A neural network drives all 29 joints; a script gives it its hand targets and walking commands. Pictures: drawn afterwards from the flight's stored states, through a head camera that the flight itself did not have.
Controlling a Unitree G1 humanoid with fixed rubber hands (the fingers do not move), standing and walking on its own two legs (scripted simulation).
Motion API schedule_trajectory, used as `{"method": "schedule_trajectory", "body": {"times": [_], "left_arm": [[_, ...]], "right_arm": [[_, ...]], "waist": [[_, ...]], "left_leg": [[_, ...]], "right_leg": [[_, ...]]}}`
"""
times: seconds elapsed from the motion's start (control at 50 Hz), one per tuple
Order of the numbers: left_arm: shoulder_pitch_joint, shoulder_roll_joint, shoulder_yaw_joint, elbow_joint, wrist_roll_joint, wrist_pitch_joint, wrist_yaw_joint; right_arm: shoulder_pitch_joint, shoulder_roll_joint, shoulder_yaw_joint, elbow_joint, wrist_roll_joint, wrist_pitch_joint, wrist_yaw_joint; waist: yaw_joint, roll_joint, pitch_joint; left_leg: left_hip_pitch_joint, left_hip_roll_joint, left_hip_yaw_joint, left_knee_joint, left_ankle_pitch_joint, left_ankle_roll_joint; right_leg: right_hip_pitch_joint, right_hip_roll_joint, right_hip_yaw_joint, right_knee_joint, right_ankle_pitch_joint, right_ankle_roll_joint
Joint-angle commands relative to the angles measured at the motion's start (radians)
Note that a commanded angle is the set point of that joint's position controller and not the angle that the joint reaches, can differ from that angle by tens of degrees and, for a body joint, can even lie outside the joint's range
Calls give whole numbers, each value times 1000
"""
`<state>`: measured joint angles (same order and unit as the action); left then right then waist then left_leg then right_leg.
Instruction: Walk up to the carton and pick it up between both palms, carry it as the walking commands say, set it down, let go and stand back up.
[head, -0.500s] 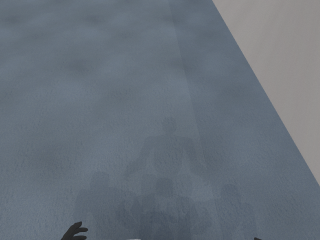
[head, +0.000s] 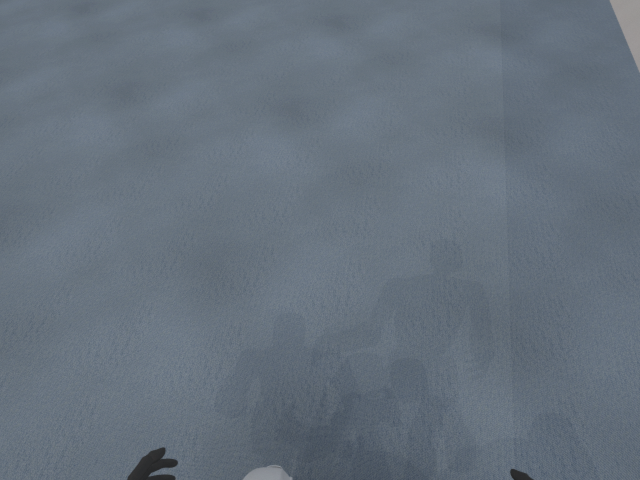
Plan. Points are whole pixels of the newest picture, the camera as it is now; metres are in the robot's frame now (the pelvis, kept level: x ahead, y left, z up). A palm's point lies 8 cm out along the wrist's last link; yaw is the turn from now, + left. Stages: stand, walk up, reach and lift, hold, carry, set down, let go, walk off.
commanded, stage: walk up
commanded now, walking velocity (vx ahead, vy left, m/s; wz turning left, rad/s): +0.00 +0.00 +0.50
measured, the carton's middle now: out of the picture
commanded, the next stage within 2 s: none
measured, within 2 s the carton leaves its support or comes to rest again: neither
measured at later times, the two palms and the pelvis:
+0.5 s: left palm out of the picture +0.04 +0.29 -0.09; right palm out of the picture +0.13 -0.21 -0.13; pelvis -0.01 +0.02 +0.00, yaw +10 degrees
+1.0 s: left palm out of the picture -0.05 +0.35 -0.12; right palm (427, 459) +0.17 -0.11 -0.11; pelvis -0.04 +0.07 +0.00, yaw +25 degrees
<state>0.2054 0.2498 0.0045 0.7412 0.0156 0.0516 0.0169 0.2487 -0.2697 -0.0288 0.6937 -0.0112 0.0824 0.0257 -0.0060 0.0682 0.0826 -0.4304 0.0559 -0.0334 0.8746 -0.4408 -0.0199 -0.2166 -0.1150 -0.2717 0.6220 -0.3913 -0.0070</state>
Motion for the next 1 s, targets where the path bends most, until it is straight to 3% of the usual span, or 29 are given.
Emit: {"method": "schedule_trajectory", "body": {"times": [0.0,0.02,0.04,0.06,0.08,0.1,0.12,0.16,0.24,0.28,0.3,0.32,0.34,0.36,0.38,0.42,0.52,0.56,0.66,0.7,0.74,0.76,0.78,0.8,0.82,0.84,0.86,0.9,0.98], "left_arm": [[-8,213,93,-51,9,-6,4],[-27,196,88,-56,5,-6,0],[-50,145,75,-85,2,-7,-6],[-118,107,59,-120,3,-2,-7],[-133,133,69,-127,-8,2,-5],[-123,134,66,-111,-9,3,-8],[-121,130,58,-98,-6,0,-11],[-112,118,49,-75,0,-7,-13],[-70,86,44,-76,-8,-19,-3],[23,78,42,-45,-12,-23,4],[93,94,49,-25,-10,-25,10],[147,170,74,-6,-1,-24,16],[128,247,81,-11,6,-15,13],[66,235,75,-25,3,-13,14],[19,201,70,-40,0,-16,12],[-30,142,61,-58,-3,-22,13],[95,130,69,-61,0,-31,8],[143,141,74,-50,5,-31,11],[89,158,84,-60,18,-18,11],[53,167,85,-60,19,-11,6],[15,176,89,-50,13,-3,-1],[-10,153,84,-55,8,-1,-6],[-25,145,67,-93,-5,-9,-19],[-96,117,66,-120,-10,0,-20],[-124,130,76,-133,-12,11,-18],[-130,135,70,-126,-13,11,-19],[-139,124,59,-119,-8,2,-18],[-120,104,45,-92,-1,-9,-18],[-110,85,44,-78,-7,-10,-12]], "right_arm": [[37,-88,-31,-8,26,-50,3],[115,-132,-51,24,24,-60,-2],[146,-236,-84,33,15,-65,-10],[175,-307,-111,35,11,-65,-15],[181,-300,-116,30,11,-63,-21],[108,-279,-109,11,4,-56,-25],[30,-253,-97,-5,-4,-51,-31],[-25,-219,-81,-15,-6,-51,-38],[-19,-213,-83,-5,-13,-45,-48],[-71,-193,-78,-11,-9,-38,-47],[-93,-158,-74,-14,-5,-39,-46],[-73,-79,-66,-19,-3,-42,-42],[-77,-68,-63,-23,-3,-34,-40],[-88,-83,-76,-26,-9,-28,-35],[-110,-96,-85,-21,-13,-23,-30],[-33,-86,-76,6,-15,-17,-15],[-31,-79,-55,-3,-5,-17,-15],[-66,-65,-50,-24,-1,-17,-14],[-108,-51,-37,-53,7,-26,-1],[-63,-46,-30,-44,12,-34,2],[31,-49,-31,-15,12,-50,1],[143,-92,-47,26,8,-67,-4],[112,-240,-82,48,22,-67,-18],[127,-314,-114,46,15,-61,-29],[150,-306,-118,51,19,-57,-38],[89,-288,-110,39,12,-51,-46],[32,-258,-96,24,6,-47,-55],[2,-214,-78,15,-1,-49,-63],[23,-213,-80,29,-17,-47,-61]], "waist": [[-17,-270,-198],[-58,-185,-236],[-80,86,-222],[-93,231,-155],[-96,192,-154],[-78,165,-116],[-60,169,-97],[-45,148,-134],[-34,154,-181],[27,131,-185],[68,70,-202],[100,-217,-200],[91,-314,-144],[53,-249,-97],[27,-176,-29],[-5,-191,-2],[43,-232,-88],[71,-272,-108],[76,-279,-98],[46,-304,-118],[-12,-284,-169],[-64,-187,-233],[-82,149,-263],[-108,304,-201],[-109,279,-187],[-90,226,-154],[-75,214,-117],[-58,188,-133],[-52,156,-181]], "left_leg": [[167,-51,179,-292,136,-40],[320,-22,133,-361,353,-6],[436,178,-191,-389,704,74],[421,337,-448,-435,981,182],[326,346,-485,-483,858,225],[239,307,-473,-517,611,216],[208,264,-443,-534,477,202],[251,188,-382,-520,522,174],[252,178,-425,-472,668,180],[114,126,-374,-438,566,139],[0,63,-311,-389,411,100],[-186,-73,-156,-140,-3,50],[-230,-75,-9,95,-124,-3],[-193,-37,-25,221,-125,-25],[-172,-27,-22,278,-83,-34],[-174,-30,12,377,25,-45],[-213,-25,57,345,21,-53],[-218,-15,68,275,-20,-52],[-139,12,103,44,-91,-43],[-15,-7,131,-83,-78,-38],[142,-39,159,-260,67,-25],[323,-30,116,-367,234,14],[409,126,-145,-414,627,78],[387,291,-455,-475,857,214],[327,324,-541,-516,758,267],[271,295,-524,-532,552,260],[264,269,-490,-531,521,249],[302,196,-401,-498,621,203],[273,174,-436,-480,618,205]], "right_leg": [[125,-228,119,4,695,-89],[20,-173,89,129,556,-51],[-217,-41,48,335,174,1],[-391,73,123,470,-305,32],[-340,62,248,500,-308,39],[-313,55,260,495,-259,43],[-294,58,256,471,-214,38],[-271,77,243,373,-155,38],[-172,99,263,172,-156,39],[57,97,244,-81,-3,31],[223,38,254,-248,92,22],[352,-202,485,-363,149,-34],[279,-383,534,-397,205,-52],[163,-406,510,-402,208,-59],[97,-365,465,-410,222,-79],[108,-269,308,-370,376,-41],[309,-237,203,-217,835,-59],[353,-262,202,-196,878,-91],[284,-312,155,-187,790,-144],[202,-305,125,-151,774,-129],[131,-268,99,-34,687,-93],[31,-199,65,133,549,-51],[-162,-47,39,365,213,7],[-339,97,106,540,-303,46],[-340,71,240,567,-340,49],[-337,54,261,566,-279,47],[-356,60,259,539,-249,40],[-336,67,261,414,-195,43],[-234,92,265,217,-182,43]]}}
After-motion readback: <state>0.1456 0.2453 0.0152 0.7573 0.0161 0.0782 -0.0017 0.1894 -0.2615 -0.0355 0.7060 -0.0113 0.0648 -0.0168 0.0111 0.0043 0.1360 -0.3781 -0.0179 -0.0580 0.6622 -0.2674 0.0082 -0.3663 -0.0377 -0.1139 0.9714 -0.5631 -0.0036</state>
